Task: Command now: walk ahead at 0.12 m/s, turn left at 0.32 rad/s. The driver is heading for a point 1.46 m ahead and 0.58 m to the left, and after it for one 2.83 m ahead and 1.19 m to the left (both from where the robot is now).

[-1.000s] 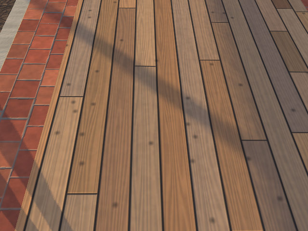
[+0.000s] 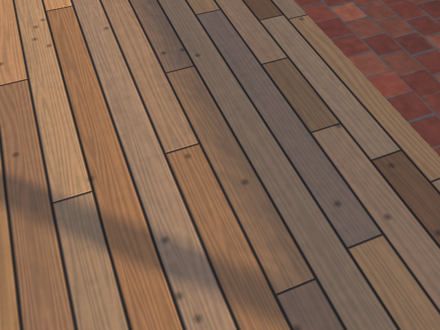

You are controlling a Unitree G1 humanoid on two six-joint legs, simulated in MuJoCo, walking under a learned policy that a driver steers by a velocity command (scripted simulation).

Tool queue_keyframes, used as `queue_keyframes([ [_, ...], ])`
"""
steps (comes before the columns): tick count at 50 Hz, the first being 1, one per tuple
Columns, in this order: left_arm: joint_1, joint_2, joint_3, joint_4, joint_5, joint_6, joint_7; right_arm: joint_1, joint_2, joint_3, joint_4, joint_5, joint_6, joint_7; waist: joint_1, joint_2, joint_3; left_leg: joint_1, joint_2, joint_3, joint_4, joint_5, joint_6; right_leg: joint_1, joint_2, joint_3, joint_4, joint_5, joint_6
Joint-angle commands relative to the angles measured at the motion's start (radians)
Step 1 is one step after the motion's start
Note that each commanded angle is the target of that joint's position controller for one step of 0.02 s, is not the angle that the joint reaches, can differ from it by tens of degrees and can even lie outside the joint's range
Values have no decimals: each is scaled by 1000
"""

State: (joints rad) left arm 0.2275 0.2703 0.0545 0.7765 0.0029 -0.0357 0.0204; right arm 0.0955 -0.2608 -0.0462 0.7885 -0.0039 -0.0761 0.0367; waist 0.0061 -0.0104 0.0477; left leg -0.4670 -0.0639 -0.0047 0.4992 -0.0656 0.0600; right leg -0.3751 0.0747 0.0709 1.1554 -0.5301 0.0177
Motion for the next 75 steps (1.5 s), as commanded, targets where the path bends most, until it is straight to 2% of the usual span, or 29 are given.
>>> queue_keyframes([
  [1, 19, 139, 42, -79, 1, 30, 18, 16, -153, -38, -84, 6, 30, -19, -6, 37, -151, 247, 300, -429, -209, -3, 205, -223, -90, 34, 66, 48, 16],
  [5, 40, 74, 30, -80, 7, 33, 38, 22, -173, -55, -103, -6, 56, -40, 11, 143, -168, 148, 204, -346, -230, -24, 175, -104, -59, -4, -202, 111, 28],
  [12, -30, 86, 30, -105, -4, 19, 29, 41, -187, -71, -136, 13, 91, -63, -22, 166, -177, 161, 191, -446, -217, -231, 140, -35, -36, 20, -442, 202, 38],
  [15, 14, 88, 36, -95, -13, 0, 14, 33, -182, -71, -151, 22, 109, -68, 11, 174, -160, 150, 161, -470, -171, -223, 106, 85, -26, -3, -670, 289, 6],
  [16, 42, 113, 46, -89, -10, -4, 12, 50, -166, -66, -153, 27, 114, -70, 21, 157, -159, 102, 125, -450, -132, -257, 72, 177, -71, 14, -759, 329, -17],
  [17, 73, 180, 61, -95, 11, -1, 18, 72, -121, -53, -161, 25, 114, -69, 15, 28, -178, -16, 58, -362, 37, -393, 18, 288, -265, 168, -819, 314, -87],
  [18, 32, 250, 77, -100, 50, 9, 16, 46, -110, -56, -204, 31, 101, -65, -18, -282, -111, -193, -97, -128, 267, -507, -32, 234, -436, 411, -892, 453, -225],
  [19, -21, 196, 65, -134, 64, 3, 16, 74, -189, -79, -188, 8, 88, -60, -21, -233, -120, -185, -27, -153, 501, -514, -69, 190, -488, 434, -881, 552, -280],
  [20, -82, 145, 51, -155, 47, 0, 22, 117, -214, -93, -158, 16, 93, -55, -47, -154, -121, -178, -18, -151, 599, -457, -84, 185, -436, 325, -850, 602, -248],
  [22, -124, 113, 40, -167, 12, 1, 25, 158, -178, -89, -124, 15, 119, -62, -49, -97, -103, -203, -4, -123, 725, -363, -124, 209, -346, 173, -816, 635, -189],
  [28, -28, 151, 52, -148, 16, 31, 38, 23, -106, -56, -217, 28, 127, -44, 38, -159, -106, -206, 67, -33, 532, -298, -178, 329, -344, 44, -812, 691, -230],
  [34, -50, 205, 76, -145, -8, 34, 15, 27, -119, -58, -252, 27, 134, -18, 38, -192, -127, 18, 74, 63, 251, -317, -120, 278, -393, -18, -780, 707, -226],
  [37, -64, 190, 75, -129, -35, 30, 10, 113, -121, -71, -229, 26, 137, -12, -19, -164, -137, 207, 34, 95, -43, -122, -43, 222, -367, -82, -657, 644, -145],
  [38, -7, 151, 66, -107, -23, 26, 6, 155, -165, -88, -221, 25, 134, -22, -22, -59, -159, 368, 69, 5, -113, 54, -4, 104, -319, -155, -527, 514, -68],
  [39, -15, 74, 38, -150, 37, 23, -2, 190, -299, -116, -242, 16, 128, -41, -1, 275, -181, 570, 359, -377, -89, 507, 111, -215, -192, -242, -187, -25, 40],
  [40, -108, 101, 43, -186, 31, 18, 7, 187, -305, -108, -259, -20, 105, -31, -59, 292, -214, 486, 480, -524, -107, 571, 306, -336, -97, -83, 4, -188, 67],
  [42, -146, 155, 60, -179, -1, 26, 18, 123, -235, -87, -243, -11, 77, -28, -42, 163, -151, 421, 358, -364, -126, 384, 235, -352, -125, -11, 69, -34, 48],
  [43, -132, 153, 63, -160, 8, 30, 27, 81, -209, -79, -247, 7, 79, -36, -23, 118, -141, 401, 311, -328, -125, 317, 187, -349, -134, -1, 36, 38, 48],
  [44, -115, 158, 67, -157, 14, 34, 32, 47, -197, -72, -250, 19, 85, -42, -4, 130, -133, 361, 287, -306, -129, 321, 172, -318, -129, -1, 20, 89, 54],
  [46, -82, 140, 64, -146, 10, 33, 26, 40, -193, -66, -252, 11, 92, -52, 13, 140, -159, 328, 260, -291, -135, 317, 173, -258, -100, -11, 11, 155, 63],
  [54, -119, 108, 43, -150, -2, 23, 6, 52, -211, -69, -244, 6, 104, -64, -26, 169, -148, 278, 240, -373, -126, 54, 170, -115, -72, -3, -351, 186, 64],
  [57, -101, 101, 36, -146, -7, 19, -8, 47, -163, -45, -229, -3, 104, -54, -33, 172, -157, 256, 249, -377, -98, 82, 164, -6, -93, -22, -449, 179, 47],
  [59, -61, 54, 20, -132, -1, 10, -24, 27, -96, -14, -210, -4, 99, -48, 11, 147, -154, 204, 214, -336, -79, 29, 120, 164, -99, -39, -694, 343, 22],
  [60, -71, 59, 16, -135, 13, 7, -28, 79, -72, -5, -186, -12, 89, -45, -2, 115, -145, 177, 177, -307, -77, -53, 70, 239, -116, -7, -771, 467, 5],
  [62, -139, 154, 25, -151, 27, 6, -24, 194, -76, -10, -166, -38, 70, -41, -131, -132, -128, 196, 48, -151, -23, -261, -36, 177, -255, 156, -741, 620, -112],
  [64, -142, 126, 25, -166, 9, 5, -29, 77, -152, -32, -170, -29, 70, -53, -48, -127, -70, 246, 40, -116, 4, -209, -68, 74, -207, 165, -781, 374, -118],
  [67, -114, 162, 34, -174, -6, 2, -21, 55, -126, -36, -188, -19, 82, -67, -35, -155, -56, 227, 38, -87, 39, -180, -59, 69, -211, 219, -775, 398, -121],
  [72, -93, 152, 41, -215, -17, 33, -1, 91, -83, -47, -185, -13, 68, -60, -25, -104, -122, 227, 29, -40, 50, -259, -53, 86, -183, 272, -711, 351, -148],
  [75, -115, 113, 30, -257, -25, 38, -2, 171, -121, -64, -177, -4, 50, -51, -58, 91, -48, 327, 163, -229, -126, -615, 60, -190, -41, 119, -534, -103, -91],
])
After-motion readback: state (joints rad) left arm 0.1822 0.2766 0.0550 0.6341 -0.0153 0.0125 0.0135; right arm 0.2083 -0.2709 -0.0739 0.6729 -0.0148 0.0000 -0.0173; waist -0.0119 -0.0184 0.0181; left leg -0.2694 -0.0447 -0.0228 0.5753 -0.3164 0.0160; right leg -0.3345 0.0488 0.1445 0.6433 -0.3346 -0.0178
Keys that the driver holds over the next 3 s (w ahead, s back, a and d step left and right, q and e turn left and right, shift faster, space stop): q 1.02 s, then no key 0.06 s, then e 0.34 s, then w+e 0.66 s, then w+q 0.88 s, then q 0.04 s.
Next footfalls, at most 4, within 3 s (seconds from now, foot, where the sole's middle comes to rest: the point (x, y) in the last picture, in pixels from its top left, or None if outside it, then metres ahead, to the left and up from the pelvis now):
0.32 right None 0.14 -0.14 -0.76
0.76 left None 0.03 0.10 -0.76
1.20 right None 0.17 -0.08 -0.76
1.84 right None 0.30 -0.10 -0.76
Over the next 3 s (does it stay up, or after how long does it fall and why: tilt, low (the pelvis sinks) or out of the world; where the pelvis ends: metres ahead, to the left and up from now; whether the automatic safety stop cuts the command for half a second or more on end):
stays up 0.82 0.09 0.02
